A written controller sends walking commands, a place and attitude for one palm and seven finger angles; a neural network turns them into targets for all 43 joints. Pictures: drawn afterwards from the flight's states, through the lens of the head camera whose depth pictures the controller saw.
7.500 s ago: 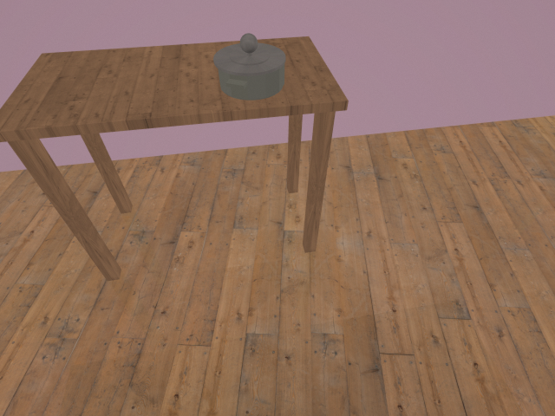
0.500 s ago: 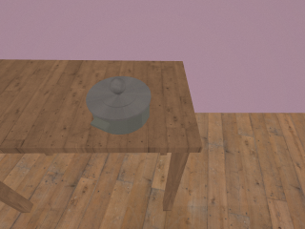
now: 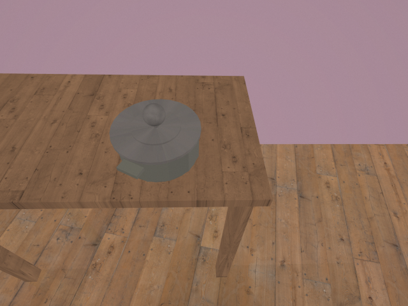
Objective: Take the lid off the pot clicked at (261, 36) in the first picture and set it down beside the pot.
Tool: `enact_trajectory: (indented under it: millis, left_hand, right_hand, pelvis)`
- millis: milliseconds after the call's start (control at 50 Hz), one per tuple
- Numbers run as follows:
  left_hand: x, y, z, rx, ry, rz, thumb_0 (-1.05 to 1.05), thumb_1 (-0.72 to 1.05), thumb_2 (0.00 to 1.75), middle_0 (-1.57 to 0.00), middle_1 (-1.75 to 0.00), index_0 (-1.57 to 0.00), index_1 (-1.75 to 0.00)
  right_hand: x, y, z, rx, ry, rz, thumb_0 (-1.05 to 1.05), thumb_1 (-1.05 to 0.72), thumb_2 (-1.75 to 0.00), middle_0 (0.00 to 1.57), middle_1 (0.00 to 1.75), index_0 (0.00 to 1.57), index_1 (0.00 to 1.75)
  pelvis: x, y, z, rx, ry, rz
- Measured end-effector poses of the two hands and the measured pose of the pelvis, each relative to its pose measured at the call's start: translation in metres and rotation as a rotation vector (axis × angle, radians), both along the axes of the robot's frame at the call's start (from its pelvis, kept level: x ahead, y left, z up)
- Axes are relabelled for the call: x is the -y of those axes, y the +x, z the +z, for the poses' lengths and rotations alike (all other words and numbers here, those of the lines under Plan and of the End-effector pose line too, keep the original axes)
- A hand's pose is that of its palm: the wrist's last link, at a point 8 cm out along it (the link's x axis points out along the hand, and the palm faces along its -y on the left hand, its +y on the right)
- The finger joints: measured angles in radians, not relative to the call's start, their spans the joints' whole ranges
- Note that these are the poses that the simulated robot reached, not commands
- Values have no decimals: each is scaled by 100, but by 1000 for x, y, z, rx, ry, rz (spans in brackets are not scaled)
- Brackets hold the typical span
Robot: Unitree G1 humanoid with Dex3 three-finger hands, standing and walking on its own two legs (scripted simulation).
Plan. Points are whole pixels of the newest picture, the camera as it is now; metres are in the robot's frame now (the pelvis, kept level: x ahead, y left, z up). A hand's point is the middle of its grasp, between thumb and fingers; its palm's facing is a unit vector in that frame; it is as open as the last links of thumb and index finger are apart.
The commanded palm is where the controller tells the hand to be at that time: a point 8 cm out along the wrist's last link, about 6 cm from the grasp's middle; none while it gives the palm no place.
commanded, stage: look again from close up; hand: left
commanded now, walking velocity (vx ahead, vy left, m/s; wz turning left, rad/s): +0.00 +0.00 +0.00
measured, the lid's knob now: (154, 114) +0.47 +0.15 +0.11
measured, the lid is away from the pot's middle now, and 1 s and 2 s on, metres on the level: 0.00 0.00 0.00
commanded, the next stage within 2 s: lift the closed hand beside the body in 0.46 s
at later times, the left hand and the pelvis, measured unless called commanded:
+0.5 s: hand out of the picture +0.00 +0.16 -0.17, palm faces +0.03 -0.98 -0.19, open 7.4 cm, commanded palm none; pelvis +0.00 -0.01 +0.00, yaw +0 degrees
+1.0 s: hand out of the picture +0.09 +0.19 -0.02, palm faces +0.28 -0.92 -0.26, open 4.1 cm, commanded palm +0.05 +0.23 +0.01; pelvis -0.04 -0.03 +0.00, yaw +3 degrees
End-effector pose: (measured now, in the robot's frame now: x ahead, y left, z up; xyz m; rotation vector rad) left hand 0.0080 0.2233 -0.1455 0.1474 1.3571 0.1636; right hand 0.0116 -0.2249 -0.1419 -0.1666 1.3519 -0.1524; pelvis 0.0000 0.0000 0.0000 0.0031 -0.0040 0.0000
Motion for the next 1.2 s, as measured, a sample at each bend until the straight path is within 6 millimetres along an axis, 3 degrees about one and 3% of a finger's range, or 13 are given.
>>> enact_trajectory:
  millis: [260,580,620,720,780,880,980,1080,1200]
  left_hand:
    - [7,-2,0,2,-6,6,0,91,90,-20,-30,-20,-30]
    - [13,-16,1,-19,-7,-1,0,91,90,-20,-30,-20,-30]
    - [7,5,16,119,28,45,1,92,90,-21,-31,-21,-30]
    - [-13,89,98,617,183,15,2,93,90,-29,-39,-28,-38]
    - [-4,107,118,731,181,-44,1,93,90,-37,-48,-36,-48]
    - [9,78,125,788,104,-44,1,91,90,-55,-68,-55,-68]
    - [-6,50,147,875,187,20,1,90,90,-76,-91,-76,-90]
    - [-11,39,162,907,233,47,1,90,90,-97,-114,-97,-114]
    - [-17,38,183,956,283,32,1,90,90,-117,-136,-117,-136]
  right_hand:
    - [8,9,2,13,-8,4,1,-91,-89,20,30,20,30]
    - [9,-10,2,-22,5,-8,1,-91,-89,20,30,20,30]
    - [12,-4,6,62,2,2,1,-92,-89,20,30,20,30]
    - [19,47,21,371,0,73,2,-92,-89,20,30,20,30]
    - [22,89,36,547,21,67,2,-91,-89,20,30,20,30]
    - [23,142,85,789,7,94,1,-91,-89,20,30,20,30]
    - [18,171,118,903,-37,231,1,-90,-89,20,30,20,30]
    - [9,174,116,900,-20,276,1,-90,-90,20,30,20,30]
    - [1,149,90,795,16,244,1,-90,-89,21,30,20,30]
  pelvis:
    - [6,2,1,6,-1,2]
    - [11,-5,3,6,-6,-2]
    - [10,-8,2,10,-5,4]
    - [7,-13,3,22,-2,37]
    - [8,-19,2,15,3,28]
    - [18,-29,1,29,5,9]
    - [26,-39,1,51,-8,42]
    - [28,-44,1,55,-12,54]
    - [28,-41,2,64,-11,50]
